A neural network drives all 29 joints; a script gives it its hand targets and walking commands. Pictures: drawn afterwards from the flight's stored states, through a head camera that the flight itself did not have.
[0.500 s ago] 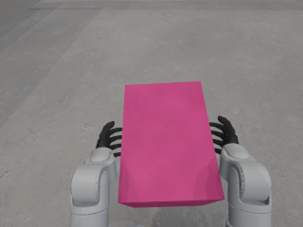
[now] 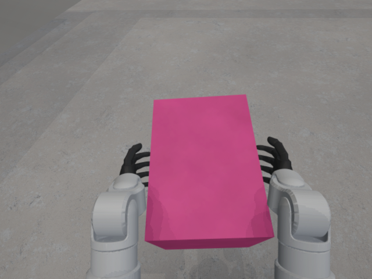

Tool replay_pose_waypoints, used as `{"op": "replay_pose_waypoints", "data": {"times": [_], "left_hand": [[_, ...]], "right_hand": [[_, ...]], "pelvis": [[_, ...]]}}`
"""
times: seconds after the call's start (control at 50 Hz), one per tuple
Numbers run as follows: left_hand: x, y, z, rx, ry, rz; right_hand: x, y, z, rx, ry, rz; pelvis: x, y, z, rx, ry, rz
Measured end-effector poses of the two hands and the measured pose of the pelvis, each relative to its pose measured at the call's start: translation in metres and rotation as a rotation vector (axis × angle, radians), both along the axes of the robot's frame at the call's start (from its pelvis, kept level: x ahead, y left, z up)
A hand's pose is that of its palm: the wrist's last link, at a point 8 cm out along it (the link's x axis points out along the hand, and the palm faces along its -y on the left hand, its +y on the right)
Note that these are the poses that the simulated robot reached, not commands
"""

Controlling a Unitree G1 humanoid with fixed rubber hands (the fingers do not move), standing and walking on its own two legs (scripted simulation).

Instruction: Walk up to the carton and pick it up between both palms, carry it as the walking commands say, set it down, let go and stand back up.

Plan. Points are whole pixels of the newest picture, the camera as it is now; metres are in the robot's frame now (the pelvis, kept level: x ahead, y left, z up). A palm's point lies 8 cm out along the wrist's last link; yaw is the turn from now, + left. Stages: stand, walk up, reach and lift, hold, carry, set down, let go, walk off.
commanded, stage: carry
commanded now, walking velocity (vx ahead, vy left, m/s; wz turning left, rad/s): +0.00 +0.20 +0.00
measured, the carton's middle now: (203, 176) +0.33 +0.01 +0.03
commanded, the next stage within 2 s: none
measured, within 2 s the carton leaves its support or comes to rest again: neither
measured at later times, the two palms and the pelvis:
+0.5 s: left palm (74, 211) +0.20 +0.23 +0.11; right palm (234, 208) +0.22 -0.05 +0.11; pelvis -0.06 +0.09 +0.00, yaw +0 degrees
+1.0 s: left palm (23, 233) +0.17 +0.31 +0.11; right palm (186, 236) +0.17 +0.03 +0.12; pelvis -0.11 +0.18 +0.00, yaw +1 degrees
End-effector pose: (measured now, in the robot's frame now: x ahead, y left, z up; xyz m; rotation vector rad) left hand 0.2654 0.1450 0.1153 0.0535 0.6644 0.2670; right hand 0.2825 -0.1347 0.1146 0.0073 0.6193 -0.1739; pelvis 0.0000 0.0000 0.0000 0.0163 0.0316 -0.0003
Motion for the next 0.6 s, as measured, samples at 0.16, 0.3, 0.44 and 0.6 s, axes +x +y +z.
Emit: {"op": "replay_pose_waypoints", "data": {"times": [0.16,0.3,0.44,0.6], "left_hand": [[-0.016,0.014,-0.010,-0.019,0.044,-0.072],[-0.030,0.056,-0.015,-0.023,0.054,-0.056],[-0.053,0.081,-0.003,-0.007,0.012,-0.004],[-0.066,0.101,-0.012,-0.026,0.031,-0.070]], "right_hand": [[-0.033,0.013,-0.003,-0.010,0.043,-0.069],[-0.047,0.055,-0.001,-0.021,0.048,-0.051],[-0.052,0.080,-0.002,0.002,0.007,-0.002],[-0.081,0.100,-0.001,-0.020,0.024,-0.065]], "pelvis": [[-0.023,0.030,0.004,0.016,-0.002,0.005],[-0.037,0.067,0.005,-0.006,0.016,0.000],[-0.054,0.081,0.002,-0.003,0.008,0.008],[-0.071,0.115,0.001,0.002,0.006,0.013]]}}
